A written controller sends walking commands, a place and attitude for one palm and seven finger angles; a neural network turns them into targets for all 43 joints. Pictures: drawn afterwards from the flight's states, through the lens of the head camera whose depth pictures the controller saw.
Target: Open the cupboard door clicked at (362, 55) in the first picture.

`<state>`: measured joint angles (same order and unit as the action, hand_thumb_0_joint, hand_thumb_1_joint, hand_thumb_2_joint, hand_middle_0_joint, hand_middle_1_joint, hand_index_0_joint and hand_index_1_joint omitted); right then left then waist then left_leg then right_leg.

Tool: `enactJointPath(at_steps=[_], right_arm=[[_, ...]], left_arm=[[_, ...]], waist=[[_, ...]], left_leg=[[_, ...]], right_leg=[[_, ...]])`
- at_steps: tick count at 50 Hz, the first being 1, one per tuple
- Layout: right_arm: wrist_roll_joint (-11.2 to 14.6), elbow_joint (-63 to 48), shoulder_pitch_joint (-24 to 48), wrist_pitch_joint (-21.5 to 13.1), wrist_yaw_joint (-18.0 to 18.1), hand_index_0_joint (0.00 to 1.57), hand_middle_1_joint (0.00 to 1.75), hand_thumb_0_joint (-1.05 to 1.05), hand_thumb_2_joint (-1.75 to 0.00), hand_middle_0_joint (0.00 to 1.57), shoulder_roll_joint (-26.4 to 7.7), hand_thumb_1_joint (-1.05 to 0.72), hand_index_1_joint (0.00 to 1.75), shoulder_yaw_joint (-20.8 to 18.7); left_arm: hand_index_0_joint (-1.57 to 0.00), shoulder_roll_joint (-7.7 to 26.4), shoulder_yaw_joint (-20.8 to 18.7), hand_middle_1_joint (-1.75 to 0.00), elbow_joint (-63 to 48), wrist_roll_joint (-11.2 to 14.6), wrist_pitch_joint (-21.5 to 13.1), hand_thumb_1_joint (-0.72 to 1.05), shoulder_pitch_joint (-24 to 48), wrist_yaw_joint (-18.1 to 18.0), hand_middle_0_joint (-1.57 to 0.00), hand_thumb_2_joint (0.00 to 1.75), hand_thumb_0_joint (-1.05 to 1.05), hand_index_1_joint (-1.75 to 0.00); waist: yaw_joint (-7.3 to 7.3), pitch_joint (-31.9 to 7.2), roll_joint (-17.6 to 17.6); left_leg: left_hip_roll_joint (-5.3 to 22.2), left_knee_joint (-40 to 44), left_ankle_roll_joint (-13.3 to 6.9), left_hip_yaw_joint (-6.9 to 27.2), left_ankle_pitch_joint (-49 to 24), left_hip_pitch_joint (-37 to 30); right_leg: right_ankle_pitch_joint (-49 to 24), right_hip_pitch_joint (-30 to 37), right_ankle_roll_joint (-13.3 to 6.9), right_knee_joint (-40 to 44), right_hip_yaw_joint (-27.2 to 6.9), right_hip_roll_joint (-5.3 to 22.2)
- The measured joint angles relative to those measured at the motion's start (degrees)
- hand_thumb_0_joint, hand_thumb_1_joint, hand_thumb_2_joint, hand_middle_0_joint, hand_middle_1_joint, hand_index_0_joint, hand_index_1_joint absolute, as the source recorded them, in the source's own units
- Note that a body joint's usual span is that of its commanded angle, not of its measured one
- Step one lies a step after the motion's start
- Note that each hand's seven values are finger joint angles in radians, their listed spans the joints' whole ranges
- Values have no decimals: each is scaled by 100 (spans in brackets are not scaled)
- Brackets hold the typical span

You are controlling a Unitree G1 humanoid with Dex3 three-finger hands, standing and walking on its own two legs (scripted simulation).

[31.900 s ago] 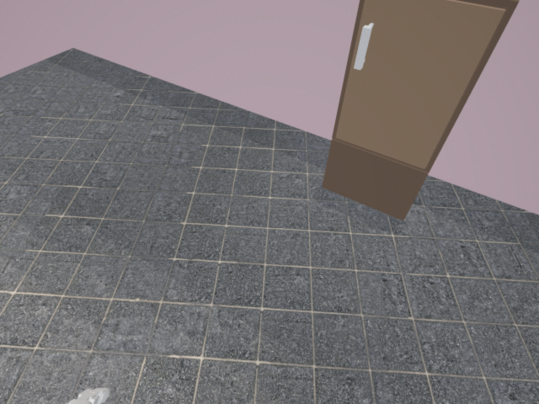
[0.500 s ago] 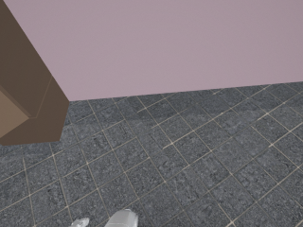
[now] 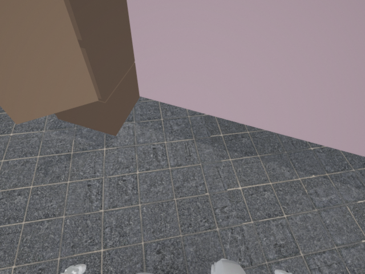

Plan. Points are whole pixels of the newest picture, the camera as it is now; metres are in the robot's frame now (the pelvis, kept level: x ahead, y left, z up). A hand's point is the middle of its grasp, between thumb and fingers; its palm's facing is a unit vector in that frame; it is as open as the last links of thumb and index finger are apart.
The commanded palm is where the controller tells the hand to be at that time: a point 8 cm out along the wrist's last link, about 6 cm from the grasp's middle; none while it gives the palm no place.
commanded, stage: turn to face it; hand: left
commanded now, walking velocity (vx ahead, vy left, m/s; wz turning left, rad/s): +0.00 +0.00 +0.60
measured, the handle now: out of the picture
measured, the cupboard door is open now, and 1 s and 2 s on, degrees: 45 45 45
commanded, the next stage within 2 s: take the last steps up to it in 0.74 s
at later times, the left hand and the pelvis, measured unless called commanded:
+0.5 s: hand out of the picture +0.03 +0.14 -0.15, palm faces +0.30 -0.92 -0.25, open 7.4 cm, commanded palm none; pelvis +0.01 -0.06 +0.00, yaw +19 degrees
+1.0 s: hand out of the picture -0.05 +0.18 -0.17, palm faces +0.50 -0.84 -0.22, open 7.4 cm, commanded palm none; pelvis +0.00 -0.02 +0.00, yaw +29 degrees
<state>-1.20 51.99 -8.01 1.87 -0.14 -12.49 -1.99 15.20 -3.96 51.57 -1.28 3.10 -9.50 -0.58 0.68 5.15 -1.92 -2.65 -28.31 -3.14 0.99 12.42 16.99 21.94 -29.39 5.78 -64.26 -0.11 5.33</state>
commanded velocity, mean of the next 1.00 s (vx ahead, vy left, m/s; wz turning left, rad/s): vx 0.05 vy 0.02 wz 0.40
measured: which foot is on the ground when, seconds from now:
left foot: down 0.00-0.24, up 0.26-0.66, down 0.68-1.00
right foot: up 0.00-0.22, down 0.24-0.68, up 0.70-1.00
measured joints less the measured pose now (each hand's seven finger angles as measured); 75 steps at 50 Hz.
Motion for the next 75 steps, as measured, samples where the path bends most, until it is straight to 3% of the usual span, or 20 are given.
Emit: enactJointPath(at_steps=[7, 12, 15, 18, 20, 27, 31, 33, 34, 37, 40, 44, 49, 54, 56, 58, 61, 64, 70, 75], right_arm=[[-29, 125, -322, 45, -28, 20, 30, 1, -90, 21, 73, -90, 30, -52], [8, 191, -500, 141, -22, 20, 30, 1, -90, 21, 5, -90, 30, -163], [20, 295, -446, 222, -33, 20, 30, 1, -90, 21, -126, -90, 30, -263], [-2, 342, -424, 279, -84, 20, 30, 1, -90, 20, -225, -91, 30, -321], [-3, 349, -395, 302, -109, 20, 30, 1, -90, 20, -254, -91, 30, -324], [15, 375, -110, 341, -124, 20, 30, 1, -90, 20, -244, -91, 30, -254], [32, 287, 183, 264, -119, 20, 30, 1, -90, 20, -207, -91, 30, -188], [30, 194, 289, 173, -121, 20, 30, 1, -90, 20, -189, -91, 30, -147], [15, 146, 330, 99, -118, 20, 30, 1, -90, 20, -177, -91, 30, -139], [0, 58, 410, -30, -55, 20, 30, 1, -90, 20, -48, -91, 30, -59], [-17, 35, 358, -55, 39, 20, 30, 1, -90, 20, 48, -91, 30, 23], [-2, 112, 232, -71, 78, 20, 30, 1, -90, 20, 155, -91, 30, 104], [-18, 245, -107, -114, 45, 20, 30, 1, -90, 21, 252, -90, 30, 112], [-31, 428, -519, -105, 31, 21, 30, 1, -90, 21, 172, -91, 30, 14], [11, 520, -725, -84, 20, 20, 30, 1, -90, 21, 128, -91, 30, -30], [-12, 689, -840, 15, -13, 20, 30, 1, -90, 21, 28, -91, 30, -89], [-70, 870, -880, 107, -91, 20, 30, 1, -90, 20, -71, -91, 30, -156], [-71, 879, -831, 87, -137, 20, 30, 1, -90, 20, -83, -91, 30, -191], [-35, 863, -627, 58, -183, 20, 30, 1, -90, 20, -44, -91, 30, -180], [-17, 809, -259, -15, -235, 20, 30, 1, -90, 20, 37, -91, 30, -93]], left_arm=[[-20, -94, 58, -30, -158, 32, -17, 91, 274, -16, -19, 90, 1, -30], [-20, -200, 132, -30, -310, 75, -162, 90, 340, -34, -20, 90, 1, -30], [-20, -359, 209, -30, -285, 23, -242, 90, 283, -81, -20, 90, 1, -30], [-20, -478, 257, -30, -228, 38, -226, 90, 116, -106, -20, 90, 1, -30], [-20, -520, 272, -30, -186, 51, -236, 90, 7, -105, -20, 90, 1, -30], [-21, -493, 230, -30, -71, 7, -308, 91, -313, -106, -20, 90, 1, -30], [-21, -334, 167, -30, 55, -33, -290, 91, -513, -79, -20, 90, 1, -30], [-21, -231, 130, -30, 143, -8, -257, 91, -654, -62, -20, 90, 1, -30], [-21, -174, 104, -30, 194, 18, -216, 91, -704, -50, -20, 90, 1, -30], [-20, -11, 58, -30, 366, 42, 8, 91, -613, -91, -20, 90, 1, -30], [-20, 16, 29, -30, 439, 30, 81, 91, -467, -78, -20, 90, 1, -30], [-20, -28, 42, -30, 382, 19, 21, 91, -320, -27, -19, 90, 1, -30], [-20, -184, 84, -30, 344, -7, -48, 91, -264, 49, -19, 90, 1, -30], [-20, -384, 140, -30, 316, -13, -180, 91, -249, 136, -19, 90, 1, -30], [-20, -428, 146, -30, 269, -40, -330, 91, -296, 140, -20, 90, 1, -30], [-20, -561, 179, -30, 299, -45, -429, 90, -339, 98, -20, 90, 1, -30], [-20, -707, 219, -30, 401, -11, -548, 91, -617, 35, -20, 90, 1, -30], [-20, -746, 221, -30, 612, 22, -610, 92, -901, -6, -20, 90, 1, -30], [-20, -829, 274, -30, 993, 11, -709, 91, -1325, -14, -20, 90, 1, -30], [-20, -842, 285, -30, 1239, -41, -686, 91, -1612, -25, -20, 90, 1, -30]], waist=[[-204, -45, 166], [-301, -81, 289], [-323, 20, 439], [-365, 32, 421], [-385, 34, 366], [-198, 102, 124], [-13, 143, -4], [29, 98, -51], [30, 64, -75], [107, 101, -204], [125, 59, -141], [143, -3, -53], [64, -167, 87], [-97, -288, 256], [-99, -345, 250], [-95, -326, 399], [-81, -340, 442], [-143, -317, 366], [-65, -190, 232], [142, -78, 149]], left_leg=[[-52, 62, 133, 443, -111, 104], [-198, -381, 343, 775, 40, 426], [-210, -1914, 462, 588, 1276, 915], [-75, -3425, 593, 203, 1294, 1305], [82, -3794, 678, 54, 1130, 1374], [411, -2701, 749, -217, 1230, 918], [365, -1591, 628, -435, 1221, 427], [302, -792, 534, -538, 673, 53], [274, -620, 378, -529, 321, 5], [177, -824, 58, -492, 558, 71], [172, -504, 33, -363, 454, -48], [146, 4, 8, -246, 137, -218], [120, 272, 25, -132, 5, -311], [61, 70, 89, -55, 164, -274], [-10, -476, 119, -43, 616, -76], [8, -1616, 183, 30, 1288, 303], [113, -2971, 303, -31, 860, 901], [336, -3436, 449, -63, 224, 1373], [648, -2928, 571, -192, -239, 1787], [637, -1573, 437, -524, -101, 1478]], right_leg=[[178, 413, 6, 1331, -80, -220], [-332, 1284, -163, 3171, 5, -450], [-334, 1405, -594, 3159, 231, -429], [-364, 1667, -687, 3382, 459, -271], [-404, 1811, -682, 3529, 613, -181], [-292, 2035, -620, 3548, 1148, 92], [-78, 1960, -505, 3207, 1352, 256], [109, 1843, -406, 2876, 1424, 340], [212, 1688, -351, 2553, 1398, 394], [1005, 1072, -241, 1176, 701, 255], [773, 612, -193, 383, 337, 74], [213, 291, -129, 122, 112, -5], [175, 477, -145, 840, 173, -69], [198, 1179, -248, 2468, 390, -256], [-74, 1555, -397, 3238, 433, -287], [-171, 1649, -617, 3126, 583, -310], [-255, 2037, -664, 3520, 692, -266], [-432, 2432, -609, 4091, 776, -206], [-433, 2995, -445, 4665, 1024, -26], [-78, 3315, -176, 4591, 1209, 173]])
